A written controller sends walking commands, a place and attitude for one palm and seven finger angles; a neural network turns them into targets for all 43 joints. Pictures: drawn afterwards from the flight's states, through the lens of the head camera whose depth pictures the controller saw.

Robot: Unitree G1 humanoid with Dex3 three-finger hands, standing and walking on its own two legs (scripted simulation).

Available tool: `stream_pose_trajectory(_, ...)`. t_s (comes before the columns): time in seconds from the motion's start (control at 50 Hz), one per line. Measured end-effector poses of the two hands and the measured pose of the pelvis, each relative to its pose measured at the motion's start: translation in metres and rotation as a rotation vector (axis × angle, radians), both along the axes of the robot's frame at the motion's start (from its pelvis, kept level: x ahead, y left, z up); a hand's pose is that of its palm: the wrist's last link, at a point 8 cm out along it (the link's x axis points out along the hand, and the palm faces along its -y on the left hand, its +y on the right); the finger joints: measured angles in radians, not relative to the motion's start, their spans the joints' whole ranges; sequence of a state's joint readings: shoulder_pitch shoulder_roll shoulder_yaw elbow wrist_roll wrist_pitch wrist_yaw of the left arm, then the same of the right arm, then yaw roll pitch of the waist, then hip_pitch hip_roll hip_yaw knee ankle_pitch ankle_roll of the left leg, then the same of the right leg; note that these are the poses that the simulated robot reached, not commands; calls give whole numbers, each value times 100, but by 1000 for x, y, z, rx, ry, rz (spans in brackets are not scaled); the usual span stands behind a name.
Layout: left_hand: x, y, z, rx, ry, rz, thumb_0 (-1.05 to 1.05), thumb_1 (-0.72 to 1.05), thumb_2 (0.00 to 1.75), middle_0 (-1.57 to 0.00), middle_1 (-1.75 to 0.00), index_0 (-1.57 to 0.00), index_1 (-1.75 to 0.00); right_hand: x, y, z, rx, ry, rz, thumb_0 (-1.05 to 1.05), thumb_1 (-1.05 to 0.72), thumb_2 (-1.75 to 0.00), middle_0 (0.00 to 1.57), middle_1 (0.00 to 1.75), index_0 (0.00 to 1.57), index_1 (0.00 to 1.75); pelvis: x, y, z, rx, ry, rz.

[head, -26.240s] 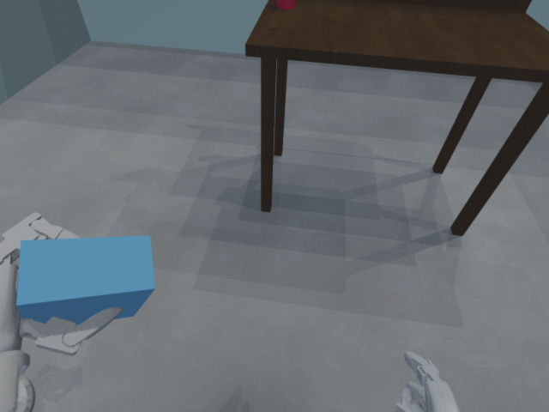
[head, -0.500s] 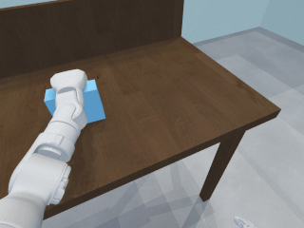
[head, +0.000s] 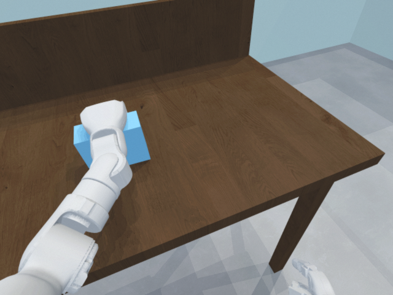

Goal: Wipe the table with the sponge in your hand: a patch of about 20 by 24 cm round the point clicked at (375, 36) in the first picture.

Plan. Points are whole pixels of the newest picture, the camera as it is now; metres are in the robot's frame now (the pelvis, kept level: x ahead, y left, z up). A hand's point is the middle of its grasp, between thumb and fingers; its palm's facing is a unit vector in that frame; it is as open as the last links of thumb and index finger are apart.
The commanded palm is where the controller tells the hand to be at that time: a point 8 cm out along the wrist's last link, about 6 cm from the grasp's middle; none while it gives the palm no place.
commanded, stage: wipe back along the third lane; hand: left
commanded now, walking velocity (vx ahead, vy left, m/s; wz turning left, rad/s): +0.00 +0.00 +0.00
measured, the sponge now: (117, 149) +0.40 +0.22 +0.10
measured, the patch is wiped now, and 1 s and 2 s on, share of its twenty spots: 1.00 1.00 1.00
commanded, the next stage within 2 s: slide back across to the middle lane in 1.20 s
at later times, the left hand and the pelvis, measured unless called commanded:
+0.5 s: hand (123, 155) +0.35 +0.18 +0.14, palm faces +0.14 -0.06 -0.99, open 9.7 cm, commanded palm +0.30 +0.16 +0.16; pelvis +0.00 -0.02 +0.00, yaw +0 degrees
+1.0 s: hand (131, 171) +0.31 +0.15 +0.14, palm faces +0.17 -0.10 -0.98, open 9.7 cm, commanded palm +0.25 +0.14 +0.16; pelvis -0.01 -0.04 +0.00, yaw -1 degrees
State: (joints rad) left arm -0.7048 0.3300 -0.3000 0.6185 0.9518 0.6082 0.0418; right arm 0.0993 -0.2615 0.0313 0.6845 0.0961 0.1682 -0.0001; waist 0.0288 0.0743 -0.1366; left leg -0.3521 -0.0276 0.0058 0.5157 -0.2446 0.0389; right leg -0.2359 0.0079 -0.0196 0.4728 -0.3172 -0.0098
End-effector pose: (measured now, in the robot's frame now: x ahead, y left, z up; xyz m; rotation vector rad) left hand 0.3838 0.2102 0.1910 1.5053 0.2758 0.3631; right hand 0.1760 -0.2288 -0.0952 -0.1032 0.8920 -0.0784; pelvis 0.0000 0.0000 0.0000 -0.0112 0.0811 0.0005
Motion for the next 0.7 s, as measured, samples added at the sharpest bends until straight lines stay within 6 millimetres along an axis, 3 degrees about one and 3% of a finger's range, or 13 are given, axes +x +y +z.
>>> stream_pose_trajectory(0.18, -24, -11, 1, -12, -46, -32, 1, -46, 108, -74, -139, -76, -136, 48, 19, 20, 39, -105, 90, 1, -90, -90, 20, 30, 19, 30, 6, 0, -2, 2, -21, 7)
stream_pose_trajectory(0.32, -46, -25, 0, -14, -76, -41, 2, -46, 108, -73, -139, -76, -137, 68, 31, 29, 73, -155, 148, 1, -90, -90, 20, 30, 19, 30, 4, -4, -3, 5, -39, 10)
stream_pose_trajectory(0.48, -62, -37, -1, -29, -78, -38, 2, -46, 108, -73, -140, -75, -137, 60, 26, 28, 79, -152, 154, 1, -90, -90, 20, 30, 19, 30, -3, -14, -4, 12, -61, 6)
stream_pose_trajectory(0.7, -74, -48, -1, -24, -68, -26, 2, -45, 108, -72, -140, -75, -137, 35, -3, 17, 74, -131, 110, 1, -90, -90, 20, 30, 19, 30, -10, -29, -4, 20, -73, -2)
